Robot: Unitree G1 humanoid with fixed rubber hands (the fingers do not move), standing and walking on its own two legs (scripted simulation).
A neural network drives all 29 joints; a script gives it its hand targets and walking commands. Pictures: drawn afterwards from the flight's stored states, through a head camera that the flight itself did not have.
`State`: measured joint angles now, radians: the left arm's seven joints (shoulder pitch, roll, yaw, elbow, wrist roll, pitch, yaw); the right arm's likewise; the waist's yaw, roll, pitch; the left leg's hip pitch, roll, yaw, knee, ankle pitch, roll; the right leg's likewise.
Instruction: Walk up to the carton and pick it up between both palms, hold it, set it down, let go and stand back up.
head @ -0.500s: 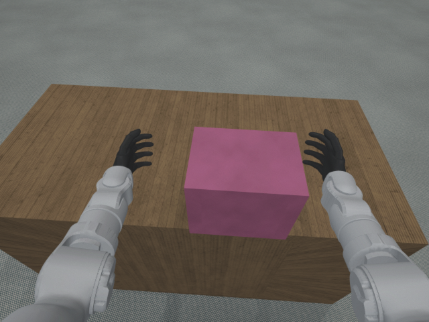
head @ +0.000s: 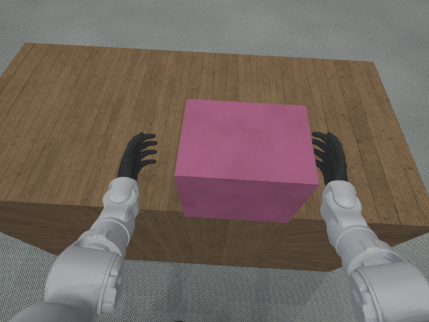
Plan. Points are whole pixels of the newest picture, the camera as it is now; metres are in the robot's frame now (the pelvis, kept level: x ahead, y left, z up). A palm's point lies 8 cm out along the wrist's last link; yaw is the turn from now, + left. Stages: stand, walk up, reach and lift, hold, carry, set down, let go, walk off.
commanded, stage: reach and lift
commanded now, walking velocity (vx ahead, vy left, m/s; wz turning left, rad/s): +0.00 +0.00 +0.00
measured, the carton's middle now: (240, 165) +0.43 -0.04 -0.02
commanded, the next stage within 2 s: none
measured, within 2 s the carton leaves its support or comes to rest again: leaves its support in 1.98 s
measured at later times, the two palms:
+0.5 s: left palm (152, 174) +0.40 +0.14 -0.01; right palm (321, 170) +0.39 -0.19 +0.02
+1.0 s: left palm (154, 177) +0.39 +0.14 -0.01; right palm (320, 179) +0.37 -0.19 +0.02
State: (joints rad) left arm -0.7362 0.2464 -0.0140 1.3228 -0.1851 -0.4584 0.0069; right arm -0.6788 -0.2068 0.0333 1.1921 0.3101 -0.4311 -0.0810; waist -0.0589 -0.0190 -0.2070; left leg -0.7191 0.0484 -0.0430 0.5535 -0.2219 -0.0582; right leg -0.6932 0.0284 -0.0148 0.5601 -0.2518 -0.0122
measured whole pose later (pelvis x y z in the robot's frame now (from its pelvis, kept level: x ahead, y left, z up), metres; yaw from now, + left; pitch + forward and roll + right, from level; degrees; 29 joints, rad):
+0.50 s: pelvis +0.00 +0.01 +0.00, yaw +0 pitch +23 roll +0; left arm -0.75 0.11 0.11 1.32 -0.02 -0.48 0.04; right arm -0.72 -0.16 -0.04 1.22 0.16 -0.47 -0.10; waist -0.06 -0.02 -0.21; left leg -0.74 0.04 -0.04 0.56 -0.22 -0.05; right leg -0.71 0.02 -0.01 0.56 -0.25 -0.01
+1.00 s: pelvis -0.01 +0.01 +0.00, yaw +0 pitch +20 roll -1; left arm -0.75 0.07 0.34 1.32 0.16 -0.52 0.08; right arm -0.73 -0.04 -0.42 1.22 -0.24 -0.54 -0.10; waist -0.09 -0.01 -0.14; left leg -0.69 0.04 -0.04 0.56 -0.22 -0.04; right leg -0.65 0.02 -0.01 0.54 -0.23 -0.01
